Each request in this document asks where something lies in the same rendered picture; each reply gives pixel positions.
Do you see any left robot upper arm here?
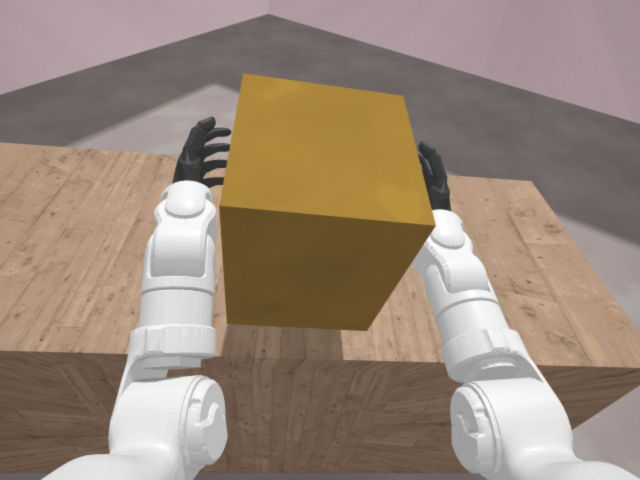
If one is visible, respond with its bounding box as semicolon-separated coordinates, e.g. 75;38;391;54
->
41;375;228;480

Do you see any right robot upper arm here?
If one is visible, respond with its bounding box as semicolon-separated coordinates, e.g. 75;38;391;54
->
450;377;640;480

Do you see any right robot hand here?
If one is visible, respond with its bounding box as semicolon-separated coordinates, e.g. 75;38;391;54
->
417;141;451;211

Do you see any left robot hand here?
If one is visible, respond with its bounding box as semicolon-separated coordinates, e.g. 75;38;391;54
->
172;117;231;188

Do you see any left robot forearm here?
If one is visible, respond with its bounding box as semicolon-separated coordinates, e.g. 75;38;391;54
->
109;181;217;451

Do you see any right robot forearm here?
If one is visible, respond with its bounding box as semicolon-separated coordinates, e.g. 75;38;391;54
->
412;209;574;448

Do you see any carton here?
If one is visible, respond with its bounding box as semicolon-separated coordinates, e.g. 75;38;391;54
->
219;73;436;331

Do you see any pedestal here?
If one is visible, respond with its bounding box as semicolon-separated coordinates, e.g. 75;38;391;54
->
0;142;640;473

